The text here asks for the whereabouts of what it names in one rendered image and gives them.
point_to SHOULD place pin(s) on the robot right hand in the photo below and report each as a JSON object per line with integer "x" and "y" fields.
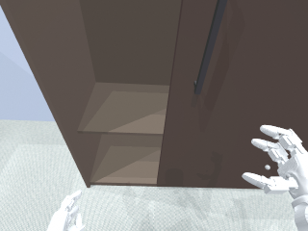
{"x": 297, "y": 166}

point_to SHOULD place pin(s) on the robot right forearm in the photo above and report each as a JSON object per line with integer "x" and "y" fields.
{"x": 300, "y": 206}

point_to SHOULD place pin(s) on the handle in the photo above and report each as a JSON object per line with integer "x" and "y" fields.
{"x": 210, "y": 44}

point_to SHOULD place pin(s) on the robot left hand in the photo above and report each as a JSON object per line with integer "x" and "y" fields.
{"x": 62, "y": 218}

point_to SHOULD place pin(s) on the wardrobe door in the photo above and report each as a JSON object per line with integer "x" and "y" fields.
{"x": 257, "y": 75}

